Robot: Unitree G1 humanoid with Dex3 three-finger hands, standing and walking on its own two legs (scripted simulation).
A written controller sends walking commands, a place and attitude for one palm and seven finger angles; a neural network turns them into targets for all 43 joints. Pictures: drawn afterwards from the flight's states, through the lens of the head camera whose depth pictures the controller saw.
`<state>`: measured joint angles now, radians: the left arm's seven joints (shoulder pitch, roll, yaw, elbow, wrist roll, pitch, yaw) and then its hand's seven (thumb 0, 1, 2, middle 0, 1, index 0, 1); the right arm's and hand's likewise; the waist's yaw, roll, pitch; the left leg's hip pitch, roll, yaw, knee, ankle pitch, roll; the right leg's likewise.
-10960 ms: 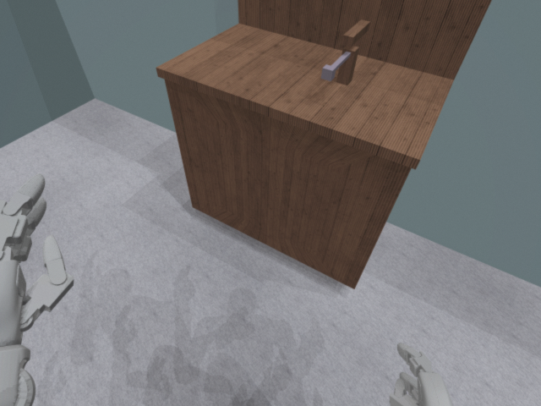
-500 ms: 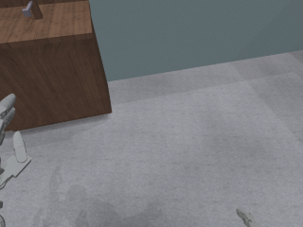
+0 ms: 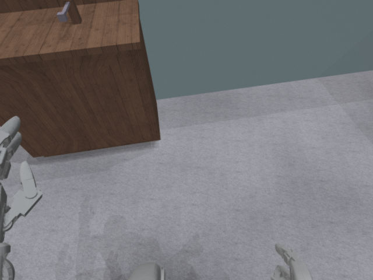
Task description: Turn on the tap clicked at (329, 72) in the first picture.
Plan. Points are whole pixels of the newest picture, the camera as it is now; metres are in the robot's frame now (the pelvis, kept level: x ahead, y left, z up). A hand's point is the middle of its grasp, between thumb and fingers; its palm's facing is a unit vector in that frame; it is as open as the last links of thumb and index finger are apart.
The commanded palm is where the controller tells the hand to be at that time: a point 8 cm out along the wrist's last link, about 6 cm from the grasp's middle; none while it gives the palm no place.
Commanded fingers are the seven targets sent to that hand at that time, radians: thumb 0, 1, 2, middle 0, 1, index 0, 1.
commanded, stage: take the last steps up to it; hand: left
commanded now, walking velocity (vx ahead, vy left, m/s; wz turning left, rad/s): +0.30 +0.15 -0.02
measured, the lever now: (62, 16) +0.99 +0.57 +0.08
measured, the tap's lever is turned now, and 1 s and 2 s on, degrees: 0 0 0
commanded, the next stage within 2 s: none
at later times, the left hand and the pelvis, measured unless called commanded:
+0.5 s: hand (52, 124) +0.34 +0.27 +0.17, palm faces +0.36 -0.77 -0.52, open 7.4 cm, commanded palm +0.29 +0.32 +0.17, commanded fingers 0.00 0.90 0.90 -0.20 -0.30 -0.20 -0.30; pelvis +0.12 +0.05 -0.02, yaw -2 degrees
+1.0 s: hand (42, 77) +0.48 +0.35 +0.17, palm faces +0.36 -0.83 -0.42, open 7.4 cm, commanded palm +0.41 +0.40 +0.17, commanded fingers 0.00 0.90 0.90 -0.20 -0.30 -0.20 -0.30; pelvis +0.24 +0.13 -0.01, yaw -3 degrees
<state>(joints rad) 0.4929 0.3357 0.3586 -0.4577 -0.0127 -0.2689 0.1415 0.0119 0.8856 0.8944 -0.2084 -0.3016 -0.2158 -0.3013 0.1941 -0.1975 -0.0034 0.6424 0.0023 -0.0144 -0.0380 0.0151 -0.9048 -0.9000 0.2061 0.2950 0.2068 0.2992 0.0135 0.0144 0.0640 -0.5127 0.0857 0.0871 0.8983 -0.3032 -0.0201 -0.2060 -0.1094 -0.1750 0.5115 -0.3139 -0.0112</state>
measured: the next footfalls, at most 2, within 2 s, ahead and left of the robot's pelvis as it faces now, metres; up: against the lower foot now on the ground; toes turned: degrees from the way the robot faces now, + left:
left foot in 0.14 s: +0.14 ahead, +0.17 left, +0.00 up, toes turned +9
right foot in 0.44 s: +0.18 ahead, -0.05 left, +0.00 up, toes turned -14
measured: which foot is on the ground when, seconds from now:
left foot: up 0.00-0.12, down 0.14-0.44, up 0.46-0.80, down 0.82-1.00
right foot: down 0.00-0.14, up 0.16-0.42, down 0.44-0.82, up 0.84-1.00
